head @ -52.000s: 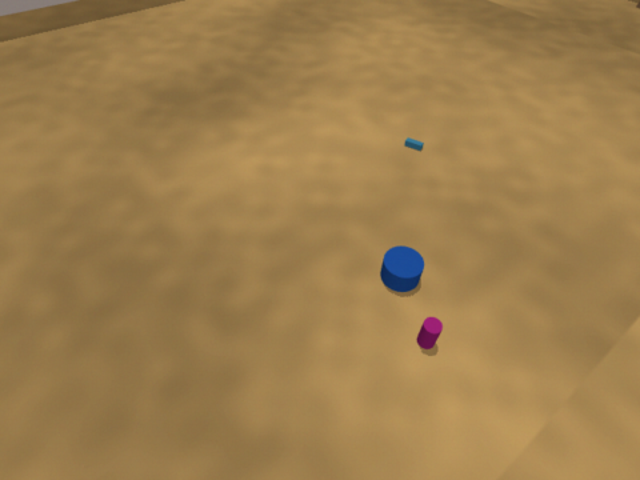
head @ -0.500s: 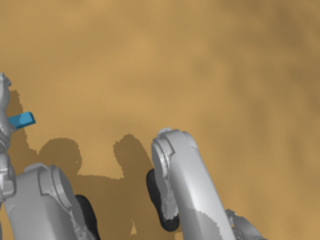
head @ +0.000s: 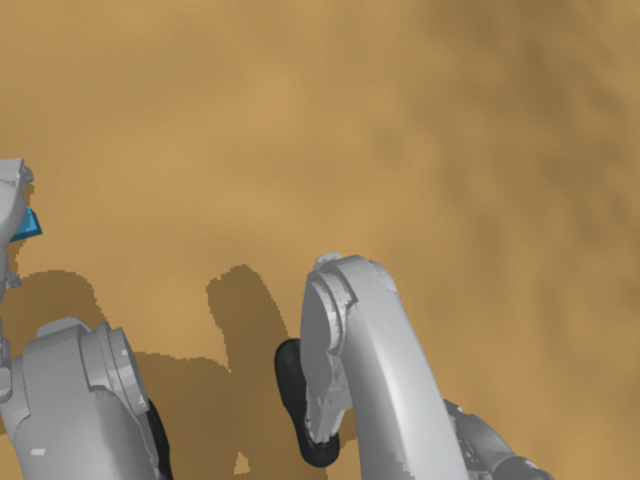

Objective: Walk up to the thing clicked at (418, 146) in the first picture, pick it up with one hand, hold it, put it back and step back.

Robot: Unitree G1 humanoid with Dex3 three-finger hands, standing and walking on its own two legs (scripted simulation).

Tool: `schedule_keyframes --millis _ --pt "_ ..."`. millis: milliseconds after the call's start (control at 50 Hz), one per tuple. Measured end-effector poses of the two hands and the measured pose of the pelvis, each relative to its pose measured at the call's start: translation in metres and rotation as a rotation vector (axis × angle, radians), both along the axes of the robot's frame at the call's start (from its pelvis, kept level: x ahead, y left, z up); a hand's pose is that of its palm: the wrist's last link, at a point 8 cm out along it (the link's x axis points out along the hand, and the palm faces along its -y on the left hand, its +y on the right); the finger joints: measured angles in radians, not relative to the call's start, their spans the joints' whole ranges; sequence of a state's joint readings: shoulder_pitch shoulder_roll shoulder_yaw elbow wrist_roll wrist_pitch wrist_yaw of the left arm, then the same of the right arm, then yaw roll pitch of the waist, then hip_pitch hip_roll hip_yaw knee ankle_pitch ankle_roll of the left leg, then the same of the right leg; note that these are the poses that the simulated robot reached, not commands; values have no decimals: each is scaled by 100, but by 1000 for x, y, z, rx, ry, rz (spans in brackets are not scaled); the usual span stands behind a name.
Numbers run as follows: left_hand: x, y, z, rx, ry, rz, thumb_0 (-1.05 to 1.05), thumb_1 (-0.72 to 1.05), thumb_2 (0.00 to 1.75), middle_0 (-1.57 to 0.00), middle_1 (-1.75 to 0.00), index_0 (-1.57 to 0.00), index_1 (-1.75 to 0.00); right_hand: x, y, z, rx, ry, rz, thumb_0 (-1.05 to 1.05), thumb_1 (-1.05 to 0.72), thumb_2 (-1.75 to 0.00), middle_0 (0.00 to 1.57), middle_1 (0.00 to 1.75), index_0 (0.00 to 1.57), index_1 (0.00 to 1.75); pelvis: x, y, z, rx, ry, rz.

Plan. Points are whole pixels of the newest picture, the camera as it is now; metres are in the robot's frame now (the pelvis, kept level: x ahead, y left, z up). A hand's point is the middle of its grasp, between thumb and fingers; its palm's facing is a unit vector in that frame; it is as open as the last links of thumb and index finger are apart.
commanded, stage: rest palm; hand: left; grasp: from above
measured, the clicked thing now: out of the picture +0.46 +0.29 -0.29
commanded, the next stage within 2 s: close in 1.36 s
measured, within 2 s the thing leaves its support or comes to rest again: neither
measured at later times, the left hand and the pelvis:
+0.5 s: hand out of the picture +0.44 +0.29 -0.25, palm faces -0.48 -0.16 -0.86, open 13.7 cm; pelvis +0.01 +0.00 +0.00, yaw -3 degrees
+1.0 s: hand out of the picture +0.45 +0.30 -0.25, palm faces -0.45 -0.13 -0.88, open 13.8 cm; pelvis +0.00 +0.01 +0.00, yaw -4 degrees
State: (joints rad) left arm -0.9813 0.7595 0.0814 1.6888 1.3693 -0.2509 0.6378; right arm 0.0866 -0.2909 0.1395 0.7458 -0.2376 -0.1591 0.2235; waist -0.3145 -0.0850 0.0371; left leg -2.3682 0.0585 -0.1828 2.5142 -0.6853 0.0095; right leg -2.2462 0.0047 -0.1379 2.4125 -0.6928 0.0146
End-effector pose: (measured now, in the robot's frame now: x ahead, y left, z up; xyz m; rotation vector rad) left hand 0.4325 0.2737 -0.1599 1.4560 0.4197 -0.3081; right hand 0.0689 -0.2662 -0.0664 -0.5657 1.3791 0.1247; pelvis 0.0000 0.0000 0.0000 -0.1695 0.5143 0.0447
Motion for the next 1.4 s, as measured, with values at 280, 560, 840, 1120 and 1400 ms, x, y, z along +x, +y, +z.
schedule_keyframes --millis 280,560,840,1120,1400 --pt "19 20 -16 52 39 248 0 -39 85 -23 -79 -21 -82 -32 11 -11 115 93 17 0 -91 -90 19 30 20 30 1 0 -6 -4 -8 -23" --pt "12 18 -29 -12 27 104 0 -41 87 -20 -86 -18 -87 -38 26 2 100 130 50 0 -91 -90 20 30 20 30 5 3 -5 -43 -41 -37" --pt "13 24 -27 57 -25 145 0 -43 88 -18 -87 -16 -89 -14 15 15 80 43 144 0 -91 -90 19 30 20 30 0 6 -7 -56 -52 -41" --pt "21 21 -39 36 38 143 0 -45 90 -18 -90 -15 -92 -26 27 15 123 91 130 0 -91 -91 19 30 19 30 3 4 -3 -65 -50 -47" --pt "15 25 -31 55 7 127 0 -44 90 -17 -93 -16 -94 -26 30 15 129 58 162 0 -91 -91 20 30 20 30 -3 5 -3 -69 -77 -56"
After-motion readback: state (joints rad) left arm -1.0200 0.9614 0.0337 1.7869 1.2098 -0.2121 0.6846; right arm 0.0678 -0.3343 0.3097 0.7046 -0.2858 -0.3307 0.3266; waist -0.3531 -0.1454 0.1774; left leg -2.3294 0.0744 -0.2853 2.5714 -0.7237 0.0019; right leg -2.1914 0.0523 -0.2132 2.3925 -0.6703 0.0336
